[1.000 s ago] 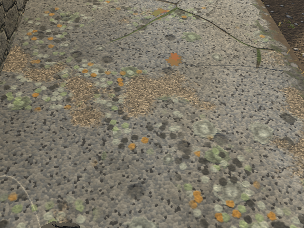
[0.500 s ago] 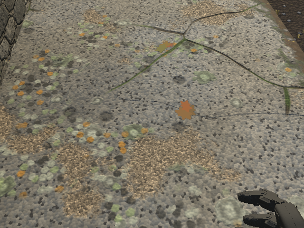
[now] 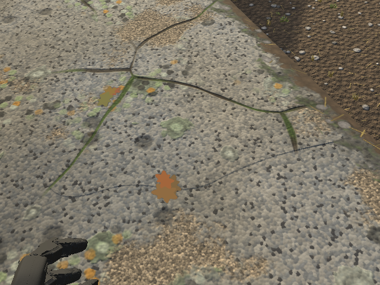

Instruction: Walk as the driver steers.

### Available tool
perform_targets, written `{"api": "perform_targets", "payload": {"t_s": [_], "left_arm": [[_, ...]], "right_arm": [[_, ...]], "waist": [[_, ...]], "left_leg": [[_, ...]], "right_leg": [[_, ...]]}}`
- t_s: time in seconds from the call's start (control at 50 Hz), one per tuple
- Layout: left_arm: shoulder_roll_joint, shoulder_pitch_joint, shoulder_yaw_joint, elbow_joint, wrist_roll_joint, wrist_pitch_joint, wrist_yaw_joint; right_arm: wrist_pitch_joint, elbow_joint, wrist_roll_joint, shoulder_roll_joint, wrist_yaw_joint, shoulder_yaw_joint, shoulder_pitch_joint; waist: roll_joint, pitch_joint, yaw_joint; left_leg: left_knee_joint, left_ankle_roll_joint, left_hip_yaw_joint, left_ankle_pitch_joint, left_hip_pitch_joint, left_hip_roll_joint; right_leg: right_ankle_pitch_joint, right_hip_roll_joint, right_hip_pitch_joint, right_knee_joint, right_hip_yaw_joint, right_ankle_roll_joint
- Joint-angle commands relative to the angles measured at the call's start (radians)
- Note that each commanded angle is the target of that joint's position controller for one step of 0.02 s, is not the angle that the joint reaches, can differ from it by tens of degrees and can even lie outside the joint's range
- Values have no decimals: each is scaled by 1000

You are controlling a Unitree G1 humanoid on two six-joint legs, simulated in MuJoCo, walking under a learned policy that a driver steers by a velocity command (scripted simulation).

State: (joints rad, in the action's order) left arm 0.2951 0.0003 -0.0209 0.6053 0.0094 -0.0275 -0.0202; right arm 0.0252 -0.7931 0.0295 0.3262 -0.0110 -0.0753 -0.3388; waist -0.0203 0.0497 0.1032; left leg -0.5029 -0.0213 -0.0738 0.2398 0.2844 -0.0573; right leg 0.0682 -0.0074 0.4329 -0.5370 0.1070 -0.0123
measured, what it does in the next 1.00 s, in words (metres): steps on the spot, turning left: left foot, then right foot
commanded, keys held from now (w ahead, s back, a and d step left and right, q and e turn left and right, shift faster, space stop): q+shift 0.48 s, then shift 0.10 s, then e+shift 0.42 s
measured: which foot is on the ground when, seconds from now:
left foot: down 0.00-0.00, up 0.02-0.36, down 0.38-0.84, up 0.86-1.00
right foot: down 0.00-0.38, up 0.40-0.80, down 0.82-1.00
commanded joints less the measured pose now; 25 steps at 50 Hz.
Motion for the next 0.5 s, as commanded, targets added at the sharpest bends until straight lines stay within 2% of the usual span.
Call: {"api": "perform_targets", "payload": {"t_s": [0.02,0.04,0.06,0.08,0.1,0.12,0.16,0.2,0.24,0.28,0.32,0.34,0.36,0.38,0.4,0.42,0.44,0.46,0.48,0.5], "left_arm": [[203,246,-66,-30,36,27,-29],[192,223,-72,-30,39,40,-23],[143,161,-61,-40,25,39,-20],[102,101,-51,-39,14,35,-19],[79,51,-44,-45,11,30,-18],[79,13,-45,-43,12,26,-17],[73,0,-51,-33,17,17,-23],[76,19,-60,-14,12,16,-31],[100,23,-75,-2,6,19,-33],[128,35,-90,13,-3,21,-26],[138,48,-101,26,-23,16,-13],[136,40,-104,31,-34,14,-8],[117,54,-103,43,-42,13,-4],[81,117,-100,70,-35,14,6],[36,116,-87,23,9,16,13],[50,3,-84,-22,22,13,4],[82,-41,-92,-25,3,13,-4],[79,-33,-93,-17,-6,10,-13],[89,-5,-97,3,2,9,-24],[103,25,-103,15,4,12,-27]], "right_arm": [[21,122,-15,3,7,7,38],[14,131,3,71,4,-10,-8],[-5,124,10,127,-7,-29,11],[-29,111,9,137,-21,-40,8],[-52,99,1,135,-33,-47,-10],[-68,103,-6,119,-38,-47,-24],[-79,137,-7,75,-39,-40,0],[-76,173,-9,40,-26,-29,53],[-72,202,-11,17,-2,-18,90],[-76,218,-10,33,19,-23,100],[-87,230,-6,54,33,-35,97],[-93,228,-5,54,36,-41,79],[-95,218,-7,60,32,-50,48],[-93,205,-16,109,17,-72,-1],[-86,230,-23,283,-5,-115,-29],[-56,265,-60,282,5,-104,-16],[-35,260,-61,246,14,-95,0],[-24,256,-40,220,7,-88,46],[-30,264,-13,179,-4,-76,104],[-40,281,-6,150,-15,-62,162]], "waist": [[-202,-256,-140],[-273,-304,-137],[-216,-225,-127],[-180,-163,-107],[-154,-137,-87],[-143,-115,-66],[-127,-107,-60],[-104,-126,-79],[-107,-154,-92],[-122,-165,-95],[-129,-158,-91],[-119,-155,-73],[-91,-155,-57],[31,-142,-48],[405,-119,-79],[356,-218,-26],[228,-223,-12],[173,-187,-47],[118,-173,-78],[132,-174,-106]], "left_leg": [[-357,8,-48,445,336,-14],[-554,-23,0,446,373,24],[-657,-37,14,368,420,68],[-706,-51,19,303,444,90],[-750,-69,22,259,427,105],[-783,-85,34,218,395,109],[-731,-95,57,146,367,127],[-596,-89,65,99,345,151],[-450,-69,82,70,261,161],[-346,-43,120,63,187,145],[-244,-10,147,55,135,130],[-159,12,164,10,82,116],[-72,42,172,-61,0,88],[34,91,93,-241,-119,89],[83,241,-331,-690,-302,359],[122,399,-515,-647,-297,433],[142,374,-434,-539,-299,396],[137,319,-374,-464,-270,341],[130,270,-329,-413,-245,305],[126,250,-288,-429,-198,293]], "right_leg": [[-511,-408,-521,74,269,202],[-355,-481,-455,149,358,303],[-142,-403,-402,190,308,290],[-26,-341,-348,211,225,247],[-26,-309,-293,219,156,226],[-79,-294,-233,229,88,223],[-127,-278,-210,240,-11,218],[-159,-285,-255,225,-64,222],[-196,-304,-267,209,-110,220],[-224,-326,-278,189,-140,210],[-206,-348,-298,150,-160,182],[-175,-346,-288,108,-184,151],[-104,-321,-249,32,-222,103],[34,-250,-149,-130,-280,33],[534,-93,201,-494,-349,-79],[639,6,327,-695,-112,-88],[566,-5,350,-749,-45,-59],[471,-13,356,-719,-20,-35],[397,-28,353,-673,-8,-30],[347,-30,307,-649,-14,-34]]}}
